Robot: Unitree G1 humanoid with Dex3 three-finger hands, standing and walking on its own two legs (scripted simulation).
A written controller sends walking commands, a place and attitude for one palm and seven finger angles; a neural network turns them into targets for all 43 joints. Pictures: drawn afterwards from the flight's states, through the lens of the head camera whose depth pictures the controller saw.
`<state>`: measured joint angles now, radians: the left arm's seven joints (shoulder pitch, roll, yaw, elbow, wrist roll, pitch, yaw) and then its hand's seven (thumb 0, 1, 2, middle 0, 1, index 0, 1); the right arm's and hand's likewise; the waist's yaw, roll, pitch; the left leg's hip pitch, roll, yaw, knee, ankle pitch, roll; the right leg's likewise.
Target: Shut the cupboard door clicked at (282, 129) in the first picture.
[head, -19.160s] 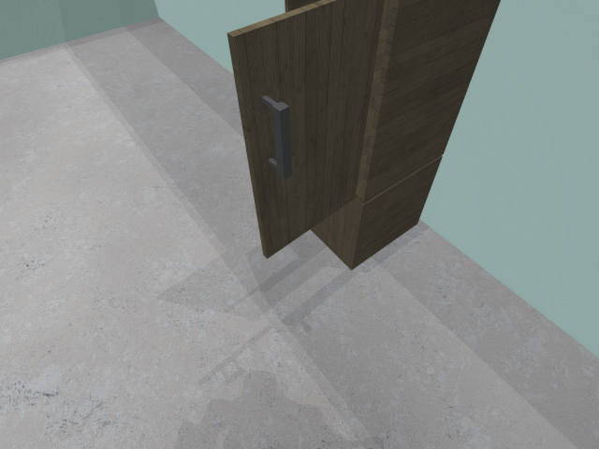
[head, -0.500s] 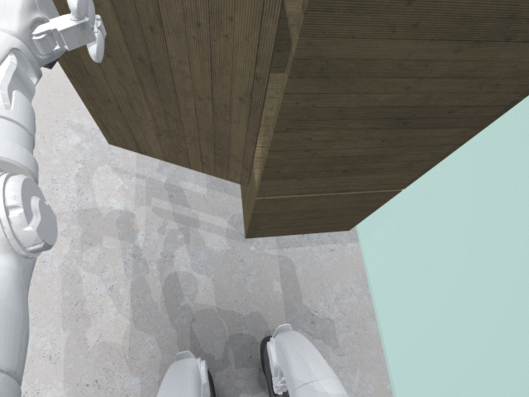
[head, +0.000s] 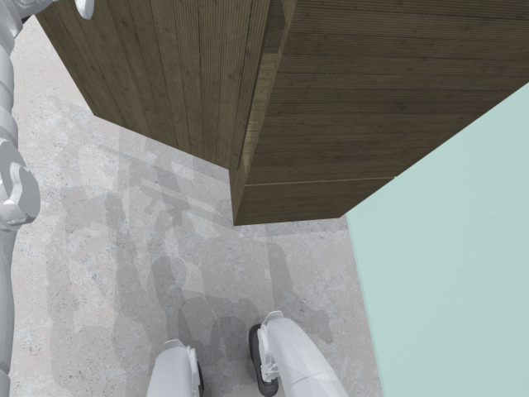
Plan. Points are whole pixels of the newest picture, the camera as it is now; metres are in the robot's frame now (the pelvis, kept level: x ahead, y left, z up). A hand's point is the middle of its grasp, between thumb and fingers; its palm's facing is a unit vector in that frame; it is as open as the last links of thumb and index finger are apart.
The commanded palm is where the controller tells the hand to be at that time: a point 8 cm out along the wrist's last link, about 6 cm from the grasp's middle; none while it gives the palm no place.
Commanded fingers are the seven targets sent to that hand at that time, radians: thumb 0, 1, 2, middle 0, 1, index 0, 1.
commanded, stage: pull the fist back off the door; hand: left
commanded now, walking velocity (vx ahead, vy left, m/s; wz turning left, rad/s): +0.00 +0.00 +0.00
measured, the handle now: out of the picture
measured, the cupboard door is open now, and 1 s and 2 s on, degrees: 63 57 57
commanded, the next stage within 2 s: draw the hand back to the body in 0.86 s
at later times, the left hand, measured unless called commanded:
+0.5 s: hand out of the picture +0.60 +0.09 +0.14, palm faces +0.00 -1.00 -0.01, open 3.1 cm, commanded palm +0.56 +0.14 +0.14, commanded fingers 0.00 0.90 0.90 -1.30 -1.50 -1.30 -1.50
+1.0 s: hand (101, 31) +0.53 +0.09 +0.14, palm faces -0.02 -1.00 -0.01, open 3.1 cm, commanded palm +0.50 +0.15 +0.14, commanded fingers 0.00 0.90 0.90 -1.30 -1.50 -1.30 -1.50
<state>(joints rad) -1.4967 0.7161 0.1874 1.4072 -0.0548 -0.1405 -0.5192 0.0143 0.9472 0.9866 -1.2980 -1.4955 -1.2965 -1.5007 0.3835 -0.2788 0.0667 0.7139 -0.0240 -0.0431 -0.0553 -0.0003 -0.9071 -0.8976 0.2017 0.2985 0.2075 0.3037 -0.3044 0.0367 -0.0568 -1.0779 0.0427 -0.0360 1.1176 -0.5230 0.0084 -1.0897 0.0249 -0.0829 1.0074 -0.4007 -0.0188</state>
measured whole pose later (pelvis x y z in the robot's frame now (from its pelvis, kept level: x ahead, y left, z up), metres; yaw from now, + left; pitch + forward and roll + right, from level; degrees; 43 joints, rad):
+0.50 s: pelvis +0.01 +0.00 +0.03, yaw -1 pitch +25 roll -2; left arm -1.22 0.51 0.41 1.29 0.02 -0.26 -0.03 0.00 0.91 0.92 -1.30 -1.50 -1.30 -1.50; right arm 0.57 -0.25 0.04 0.64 -0.07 0.02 0.06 0.00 -0.91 -0.90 0.20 0.30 0.21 0.30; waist -0.28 0.08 -0.08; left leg -0.91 0.05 0.01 0.93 -0.46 0.01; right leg -0.95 0.04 -0.03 0.84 -0.34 -0.01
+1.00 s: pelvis +0.02 +0.00 +0.04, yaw +1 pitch +18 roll -1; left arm -1.01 0.27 0.24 1.20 -0.06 -0.37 -0.01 0.02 0.90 0.90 -1.30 -1.50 -1.30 -1.50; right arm 0.34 -0.25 0.00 0.65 -0.03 0.01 0.04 0.00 -0.91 -0.90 0.20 0.30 0.20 0.30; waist -0.16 0.04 -0.11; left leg -0.75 0.01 0.00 0.89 -0.46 0.01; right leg -0.79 0.00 -0.05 0.84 -0.37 -0.01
